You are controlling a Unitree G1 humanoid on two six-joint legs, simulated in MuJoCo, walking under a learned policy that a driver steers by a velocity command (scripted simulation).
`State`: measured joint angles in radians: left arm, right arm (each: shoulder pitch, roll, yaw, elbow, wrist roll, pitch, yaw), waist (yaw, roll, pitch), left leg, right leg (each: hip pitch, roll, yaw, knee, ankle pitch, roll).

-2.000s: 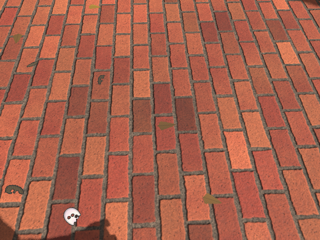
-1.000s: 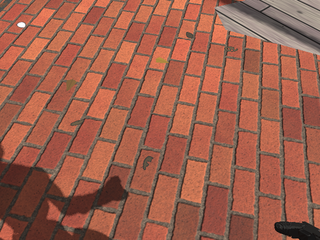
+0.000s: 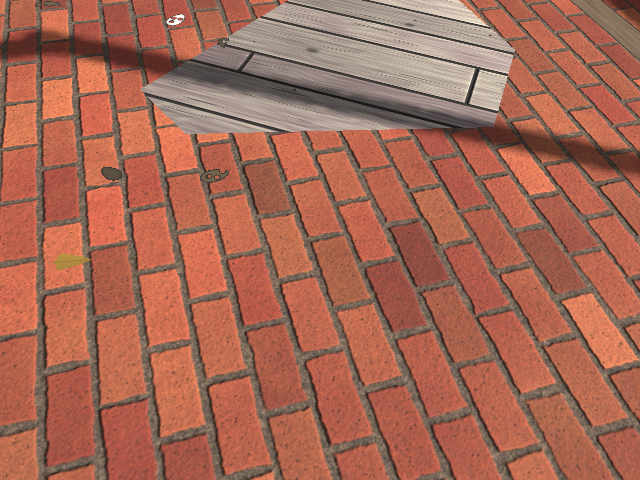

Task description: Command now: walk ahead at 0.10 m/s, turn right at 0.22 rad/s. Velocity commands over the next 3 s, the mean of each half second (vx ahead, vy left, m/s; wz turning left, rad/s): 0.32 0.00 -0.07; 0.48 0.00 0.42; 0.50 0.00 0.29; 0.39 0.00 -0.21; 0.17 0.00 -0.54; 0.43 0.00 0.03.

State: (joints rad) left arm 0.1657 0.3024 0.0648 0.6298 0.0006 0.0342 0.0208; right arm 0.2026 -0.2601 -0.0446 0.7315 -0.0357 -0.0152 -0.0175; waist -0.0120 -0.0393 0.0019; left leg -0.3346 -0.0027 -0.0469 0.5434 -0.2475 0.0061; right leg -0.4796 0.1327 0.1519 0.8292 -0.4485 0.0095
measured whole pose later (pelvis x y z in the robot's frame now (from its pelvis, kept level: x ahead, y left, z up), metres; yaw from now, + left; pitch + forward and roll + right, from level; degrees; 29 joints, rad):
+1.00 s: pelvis +0.37 +0.06 +0.01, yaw +15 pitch +2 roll +0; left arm 0.13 0.31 0.05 0.66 0.02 -0.09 0.01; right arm 0.32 -0.28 -0.05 0.72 0.01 -0.06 0.01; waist -0.05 -0.03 0.03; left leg -0.19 -0.13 -0.10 0.35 -0.17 0.10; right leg -0.70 -0.10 0.10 0.85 -0.07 0.06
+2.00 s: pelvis +0.86 +0.25 +0.01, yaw +14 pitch +1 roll +1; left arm 0.19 0.31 0.07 0.73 -0.01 -0.01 0.00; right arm 0.23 -0.27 -0.06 0.79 -0.02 -0.07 -0.01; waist -0.03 -0.04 0.06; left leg -0.14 -0.02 0.16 0.31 -0.19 0.05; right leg -0.64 -0.08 0.02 0.88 -0.13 0.04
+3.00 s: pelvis +1.16 +0.24 +0.00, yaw +1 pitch +3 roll -1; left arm 0.04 0.24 0.04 0.59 -0.01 -0.10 -0.01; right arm 0.48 -0.28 -0.06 0.85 0.03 -0.04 -0.01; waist -0.11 0.02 0.01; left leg -0.17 0.00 -0.16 0.67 -0.45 0.00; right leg -0.37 0.03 0.01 0.47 -0.14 0.00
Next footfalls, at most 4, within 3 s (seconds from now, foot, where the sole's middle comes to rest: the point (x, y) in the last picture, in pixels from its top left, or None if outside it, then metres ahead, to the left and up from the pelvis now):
0.28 right None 0.05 -0.13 -0.77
0.70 left None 0.39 0.13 -0.77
1.20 right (313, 382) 0.70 0.00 -0.77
1.70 left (169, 319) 0.86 0.34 -0.77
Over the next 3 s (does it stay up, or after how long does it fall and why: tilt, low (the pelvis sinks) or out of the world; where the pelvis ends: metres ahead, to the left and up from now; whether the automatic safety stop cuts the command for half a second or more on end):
stays up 1.16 0.24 0.00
